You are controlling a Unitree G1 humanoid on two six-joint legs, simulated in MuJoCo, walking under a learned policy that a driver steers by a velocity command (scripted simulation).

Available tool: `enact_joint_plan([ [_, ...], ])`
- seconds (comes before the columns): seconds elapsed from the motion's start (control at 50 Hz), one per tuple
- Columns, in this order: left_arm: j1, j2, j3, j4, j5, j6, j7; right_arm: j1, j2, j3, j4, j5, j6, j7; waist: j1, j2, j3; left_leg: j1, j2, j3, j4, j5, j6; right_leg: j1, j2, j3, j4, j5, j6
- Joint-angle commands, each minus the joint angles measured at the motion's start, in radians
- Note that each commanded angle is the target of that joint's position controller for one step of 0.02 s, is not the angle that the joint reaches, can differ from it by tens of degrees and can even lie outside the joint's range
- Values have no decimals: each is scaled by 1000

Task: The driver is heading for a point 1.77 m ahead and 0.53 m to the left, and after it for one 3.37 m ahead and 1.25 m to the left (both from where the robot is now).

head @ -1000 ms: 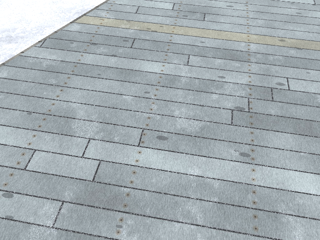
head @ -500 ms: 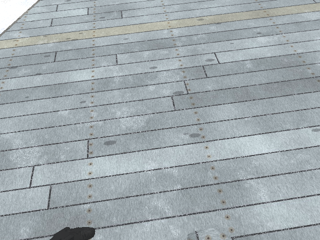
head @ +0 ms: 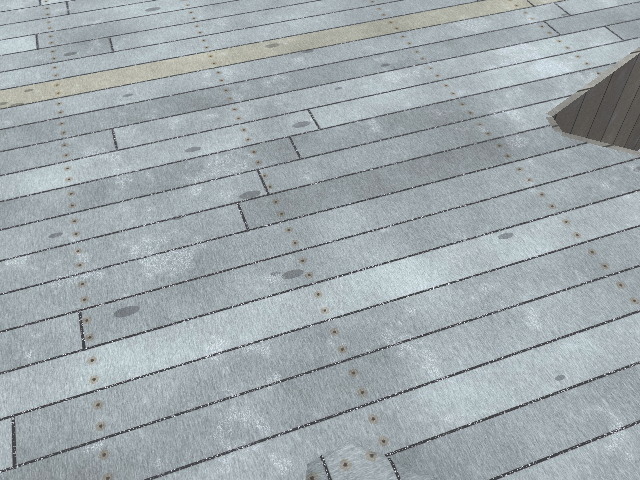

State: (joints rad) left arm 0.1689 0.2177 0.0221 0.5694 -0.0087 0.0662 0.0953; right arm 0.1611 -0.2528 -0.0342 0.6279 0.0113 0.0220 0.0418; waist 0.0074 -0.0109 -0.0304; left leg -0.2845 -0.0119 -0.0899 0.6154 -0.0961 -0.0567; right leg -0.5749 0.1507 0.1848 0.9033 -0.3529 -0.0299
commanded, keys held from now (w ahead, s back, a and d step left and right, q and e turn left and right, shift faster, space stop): no key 0.92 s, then w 0.08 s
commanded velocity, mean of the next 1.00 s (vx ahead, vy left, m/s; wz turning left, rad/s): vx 0.01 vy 0.00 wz -0.05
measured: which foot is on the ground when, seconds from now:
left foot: up 0.00-0.06, down 0.08-1.00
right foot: down 0.00-0.08, up 0.10-0.42, down 0.44-1.00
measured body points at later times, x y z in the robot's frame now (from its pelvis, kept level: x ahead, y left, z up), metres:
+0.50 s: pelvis -0.02 +0.02 -0.07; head +0.00 +0.01 +0.38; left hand +0.16 +0.21 -0.16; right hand +0.01 -0.21 -0.21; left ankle -0.05 +0.14 -0.81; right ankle +0.00 -0.10 -0.69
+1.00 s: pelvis -0.01 -0.01 -0.08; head -0.01 -0.02 +0.37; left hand +0.16 +0.16 -0.19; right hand -0.09 -0.21 -0.23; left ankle -0.05 +0.14 -0.82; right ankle +0.00 -0.10 -0.69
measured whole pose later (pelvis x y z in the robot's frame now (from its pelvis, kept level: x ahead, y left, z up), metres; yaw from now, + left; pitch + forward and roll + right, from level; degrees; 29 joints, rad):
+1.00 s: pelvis -0.01 -0.01 -0.08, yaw +0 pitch +0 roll +1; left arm 0.07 0.07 -0.07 0.81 -0.02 0.00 0.01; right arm 0.53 -0.10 -0.01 0.96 -0.03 0.07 -0.03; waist 0.00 0.01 -0.01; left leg -0.12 0.06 0.05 0.39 -0.27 -0.04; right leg -0.67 0.00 -0.05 1.38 -0.72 -0.05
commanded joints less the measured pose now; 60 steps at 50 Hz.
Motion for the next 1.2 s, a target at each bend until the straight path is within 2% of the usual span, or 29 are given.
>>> enact_joint_plan([
  [0.02,42,99,40,-11,9,-8,10,-30,3,-12,-46,1,-11,14,30,-60,-37,95,7,65,-269,175,42,33,-115,226,-139,-12,-172],
  [0.06,72,45,24,13,17,-21,1,111,16,-21,17,-5,-1,7,9,-36,-53,267,27,123,-400,301,39,-57,-71,154,33,30,-126],
  [0.08,73,-2,11,21,20,-31,-8,226,11,-25,63,-22,2,7,-22,33,-49,402,81,113,-357,306,58,-216,-26,67,250,-73,-74],
  [0.1,61,-40,2,17,14,-48,-23,309,-38,-30,88,-38,-5,13,-65,215,-30,529,230,6,-200,690,127,-465,88,-54,662,-349,2],
  [0.12,90,-30,12,12,1,-73,-34,307,-69,-31,81,-35,-17,16,-35,269,-29,510,343,-61,-98,970,204,-602,77,-70,954,-511,40],
  [0.14,134,1,17,16,-1,-86,-34,259,-101,-39,80,-27,-21,19,20,252,-44,436,397,-115,-119,835,285,-625,14,-74,1099,-495,78],
  [0.16,90,16,10,-20,-24,-83,-26,177,-194,-67,78,-22,-13,5,47,299,21,318,477,-230,-236,419,368,-663,-66,-90,1147,-436,106],
  [0.18,-53,42,13,-46,-39,-64,-6,83,-175,-62,42,-27,-3,-26,-2,234,115,216,479,-290,-361,5,377,-709,-112,-83,1206,-323,121],
  [0.2,-112,74,29,-30,-24,-34,10,22,-77,-20,25,-39,3,-52,-13,103,169,131,421,-253,-396,-113,339,-658,-96,-69,1265,-256,129],
  [0.22,-119,49,25,-30,-6,-15,16,14,-50,4,24,-42,0,-66,-8,61,192,55,372,-220,-398,-126,308,-587,-94,-66,1257,-215,131],
  [0.26,-69,-17,4,-33,7,-10,15,68,-45,16,50,-34,-2,-78,-2,51,155,58,283,-119,-376,-66,268,-506,-104,-61,1175,-162,125],
  [0.28,-54,-41,-5,-36,4,-17,10,122,-33,18,72,-31,-3,-81,-8,73,118,82,254,-87,-367,-29,265,-467,-118,-71,1106,-151,118],
  [0.34,-94,-104,-45,-62,11,-40,-19,192,-3,20,115,-15,5,-90,-10,137,30,184,218,-46,-368,96,269,-359,-222,-168,667,-190,89],
  [0.36,-110,-122,-58,-62,13,-50,-30,210,-24,10,123,-11,10,-88,-19,170,2,158,225,-30,-390,184,280,-252,-233,-229,535,-265,76],
  [0.4,-88,-103,-59,-40,8,-69,-45,298,-65,-14,154,-7,14,-72,-36,204,-8,111,234,-12,-415,357,293,-53,-191,-313,372,-385,47],
  [0.44,22,-31,-38,15,7,-81,-48,371,-43,-11,193,-2,1,-54,6,178,-32,155,212,-8,-348,565,249,86,-172,-191,149,-125,-16],
  [0.46,35,65,-16,21,15,-79,-50,391,-46,-20,180,-8,-9,-51,-17,-10,-94,167,157,71,-264,638,183,79,-224,-67,204,224,-87],
  [0.48,34,6,-31,19,14,-75,-54,357,-55,-27,173,-27,-5,-46,7,-57,-173,239,109,142,-223,472,124,33,-234,-31,181,224,-135],
  [0.5,-20,-51,-49,12,9,-71,-53,355,-3,-21,178,-30,7,-40,-19,-62,-150,202,94,146,-231,297,103,27,-241,-17,156,139,-144],
  [0.52,-73,-74,-55,6,6,-66,-53,352,56,-7,185,-37,25,-39,-30,-54,-104,162,78,159,-237,158,92,1,-245,-11,134,39,-141],
  [0.54,-102,-80,-56,-1,12,-65,-58,357,79,-2,200,-45,43,-39,-26,-36,-57,139,60,169,-238,56,86,-36,-251,-3,117,-66,-138],
  [0.58,-127,-71,-59,1,20,-69,-66,368,73,-4,200,-46,62,-35,-24,-44,19,135,57,165,-259,-19,87,-111,-243,4,92,-183,-136],
  [0.64,-129,-62,-65,17,16,-77,-72,381,44,-9,216,-35,60,-35,-8,-87,39,74,68,161,-278,-78,79,-68,-241,-23,71,-198,-121],
  [0.92,-202,-91,-84,143,-3,-83,-86,465,95,9,318,-46,48,-67,-3,-17,40,158,84,164,-281,-4,54,-106,-235,-44,114,-222,-109],
  [0.94,-190,-94,-85,159,-1,-81,-86,476,109,13,326,-45,47,-70,0,-18,30,161,77,171,-275,-50,57,-109,-230,-51,106,-313,-106],
  [1.02,-168,-45,-63,210,-24,-86,-81,435,98,6,309,-29,38,-92,8,12,132,86,74,137,-258,-317,115,-191,-204,-44,40,-774,-138],
  [1.12,-167,-65,-55,248,-32,-118,-92,477,108,3,339,-17,4,-88,-2,24,160,125,96,83,-257,-339,161,-246,-197,-55,96,-724,-161],
  [1.16,-178,-100,-65,256,-37,-132,-108,531,112,5,366,-12,-8,-88,-16,63,147,216,141,20,-286,-305,198,-316,-171,-152,221,-639,-143],
  [1.2,-169,-118,-73,260,-40,-150,-127,545,72,-1,382,-6,-21,-85,3,136,118,291,215,-49,-307,-66,240,-333,-137,-264,361,-495,-129],
])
